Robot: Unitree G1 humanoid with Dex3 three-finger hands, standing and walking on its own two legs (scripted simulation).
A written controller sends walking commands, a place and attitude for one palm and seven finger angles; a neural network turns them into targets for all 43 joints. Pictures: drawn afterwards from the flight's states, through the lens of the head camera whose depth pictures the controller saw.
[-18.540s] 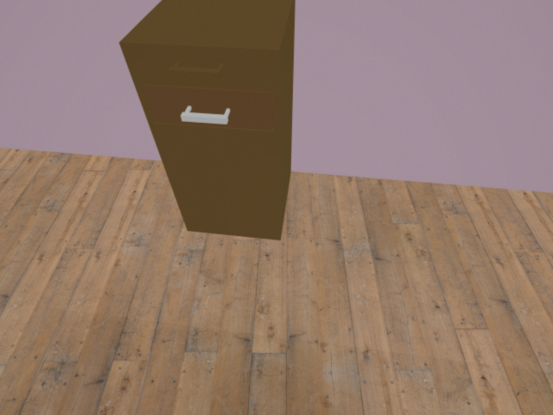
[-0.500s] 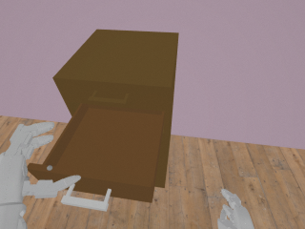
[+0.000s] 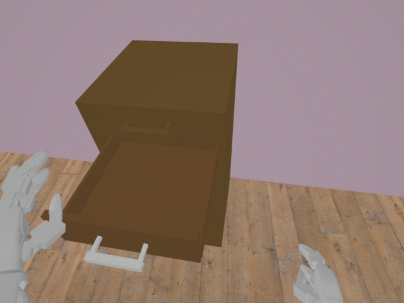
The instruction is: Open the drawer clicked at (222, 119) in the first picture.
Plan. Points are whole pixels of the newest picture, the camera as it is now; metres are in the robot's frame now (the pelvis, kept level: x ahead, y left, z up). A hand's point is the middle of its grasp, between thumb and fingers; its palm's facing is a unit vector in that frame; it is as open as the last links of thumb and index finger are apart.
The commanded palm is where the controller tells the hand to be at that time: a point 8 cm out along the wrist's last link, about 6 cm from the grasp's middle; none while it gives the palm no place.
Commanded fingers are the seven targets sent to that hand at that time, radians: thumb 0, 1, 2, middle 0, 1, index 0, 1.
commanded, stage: draw the hand back to the body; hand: left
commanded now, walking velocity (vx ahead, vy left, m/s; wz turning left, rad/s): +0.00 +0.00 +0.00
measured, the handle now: (117, 252) +0.24 +0.25 -0.11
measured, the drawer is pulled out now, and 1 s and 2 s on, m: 0.30 0.30 0.30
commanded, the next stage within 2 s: step back with the hand held close in 0.10 s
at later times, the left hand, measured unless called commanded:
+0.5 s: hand (60, 231) +0.18 +0.24 +0.14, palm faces +0.27 -0.82 -0.50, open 7.4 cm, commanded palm +0.11 +0.29 +0.17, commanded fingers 0.00 0.90 0.90 -0.20 -0.30 -0.20 -0.30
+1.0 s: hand (33, 282) +0.11 +0.23 +0.15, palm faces +0.36 -0.83 -0.42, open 7.4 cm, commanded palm +0.03 +0.28 +0.17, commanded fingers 0.00 0.90 0.90 -0.20 -0.30 -0.20 -0.30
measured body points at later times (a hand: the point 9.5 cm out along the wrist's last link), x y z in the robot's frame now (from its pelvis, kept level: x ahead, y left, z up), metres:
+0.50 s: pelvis -0.02 +0.01 +0.00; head +0.03 +0.01 +0.44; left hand +0.16 +0.28 +0.17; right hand +0.16 -0.24 -0.09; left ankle -0.05 +0.11 -0.74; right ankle +0.01 -0.10 -0.74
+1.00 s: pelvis -0.09 +0.00 -0.01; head -0.05 +0.00 +0.44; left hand +0.08 +0.27 +0.17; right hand +0.11 -0.22 -0.09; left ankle -0.09 +0.11 -0.72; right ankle -0.06 -0.10 -0.74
